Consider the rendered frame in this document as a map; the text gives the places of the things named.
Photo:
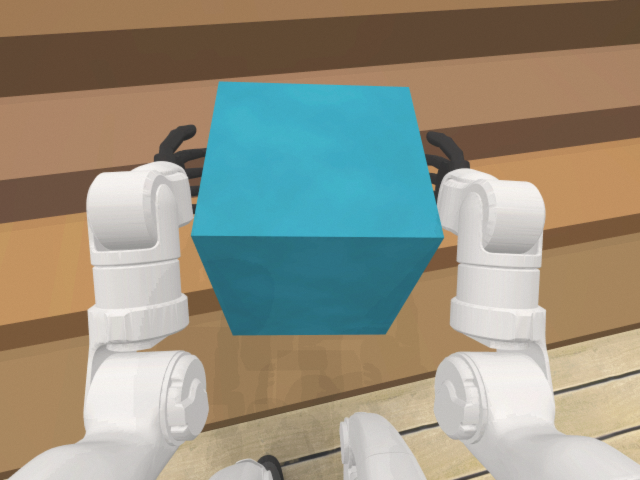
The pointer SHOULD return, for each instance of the robot right upper arm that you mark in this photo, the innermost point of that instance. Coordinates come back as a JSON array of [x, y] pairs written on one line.
[[500, 406]]

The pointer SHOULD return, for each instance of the left robot forearm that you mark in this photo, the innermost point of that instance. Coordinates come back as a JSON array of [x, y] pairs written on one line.
[[133, 222]]

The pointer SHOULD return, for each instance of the robot right shin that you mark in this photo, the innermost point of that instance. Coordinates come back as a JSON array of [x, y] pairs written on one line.
[[350, 473]]

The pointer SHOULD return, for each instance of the robot shin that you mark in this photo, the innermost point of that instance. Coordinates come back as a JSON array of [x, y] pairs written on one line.
[[350, 473], [250, 460]]

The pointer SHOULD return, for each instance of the right robot forearm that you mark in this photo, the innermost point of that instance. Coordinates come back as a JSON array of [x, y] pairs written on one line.
[[499, 224]]

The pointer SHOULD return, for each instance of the carton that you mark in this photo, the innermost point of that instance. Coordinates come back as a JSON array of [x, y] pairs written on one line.
[[316, 213]]

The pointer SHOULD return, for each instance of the robot left shin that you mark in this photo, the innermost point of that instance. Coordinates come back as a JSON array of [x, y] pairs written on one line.
[[250, 460]]

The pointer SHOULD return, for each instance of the robot right hand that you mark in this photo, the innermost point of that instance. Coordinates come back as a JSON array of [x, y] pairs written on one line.
[[444, 166]]

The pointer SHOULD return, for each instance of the robot left upper arm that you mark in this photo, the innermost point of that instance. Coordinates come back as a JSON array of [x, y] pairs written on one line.
[[140, 408]]

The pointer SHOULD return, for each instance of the robot left hand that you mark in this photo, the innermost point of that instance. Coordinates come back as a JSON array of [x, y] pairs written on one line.
[[171, 144]]

